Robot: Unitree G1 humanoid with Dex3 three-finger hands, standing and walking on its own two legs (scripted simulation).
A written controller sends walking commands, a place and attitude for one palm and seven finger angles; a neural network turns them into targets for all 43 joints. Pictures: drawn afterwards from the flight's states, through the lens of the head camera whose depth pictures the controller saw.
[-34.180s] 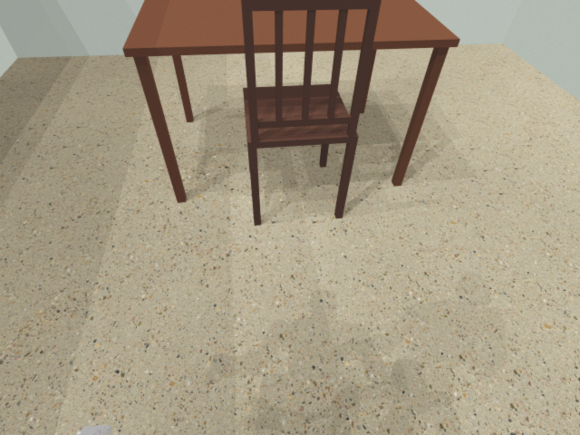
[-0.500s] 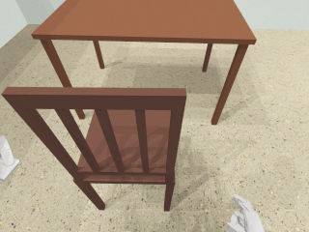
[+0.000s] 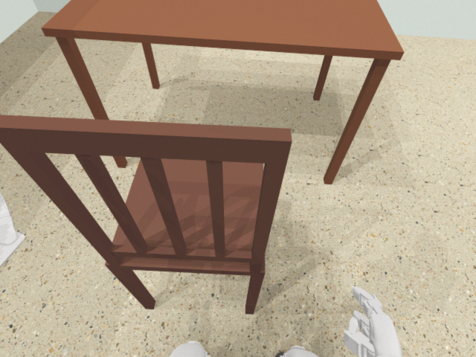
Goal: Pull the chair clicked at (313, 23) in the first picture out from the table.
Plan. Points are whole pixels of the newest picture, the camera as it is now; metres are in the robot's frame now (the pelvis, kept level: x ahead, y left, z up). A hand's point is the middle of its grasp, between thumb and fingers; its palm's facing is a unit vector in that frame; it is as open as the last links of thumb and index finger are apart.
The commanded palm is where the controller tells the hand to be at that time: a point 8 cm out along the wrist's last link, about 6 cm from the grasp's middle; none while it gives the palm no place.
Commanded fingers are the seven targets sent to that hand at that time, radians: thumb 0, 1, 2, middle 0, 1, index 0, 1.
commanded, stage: step back with the hand held close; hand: left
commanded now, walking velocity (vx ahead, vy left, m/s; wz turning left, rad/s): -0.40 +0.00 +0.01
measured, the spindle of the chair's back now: (169, 214) +0.36 +0.17 -0.02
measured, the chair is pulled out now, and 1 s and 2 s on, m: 0.49 0.49 0.49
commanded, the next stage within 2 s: stop stepping back and stand still in 0.58 s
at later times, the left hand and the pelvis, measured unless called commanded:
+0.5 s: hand out of the picture +0.15 +0.27 +0.19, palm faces +0.41 -0.76 -0.51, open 7.4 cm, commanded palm +0.08 +0.30 +0.20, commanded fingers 0.00 0.90 0.90 -0.20 -0.30 -0.20 -0.30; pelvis -0.05 +0.00 +0.01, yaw +1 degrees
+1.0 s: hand out of the picture +0.05 +0.28 +0.19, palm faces +0.49 -0.74 -0.47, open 7.4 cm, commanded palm -0.01 +0.31 +0.20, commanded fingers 0.00 0.90 0.90 -0.20 -0.30 -0.20 -0.30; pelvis -0.13 +0.00 +0.01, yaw +3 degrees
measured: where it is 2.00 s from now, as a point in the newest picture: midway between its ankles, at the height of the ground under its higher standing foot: outside the picture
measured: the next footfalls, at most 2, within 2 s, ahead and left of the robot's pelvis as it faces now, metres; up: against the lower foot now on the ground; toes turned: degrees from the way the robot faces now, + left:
right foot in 0.64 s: +0.00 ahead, -0.14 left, +0.00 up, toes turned +3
left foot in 0.84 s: -0.08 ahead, +0.13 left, +0.00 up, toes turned +3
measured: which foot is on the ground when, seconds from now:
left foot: down 0.00-0.66, up 0.68-0.82, down 0.84-1.00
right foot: down 0.00-0.46, up 0.48-0.62, down 0.64-1.00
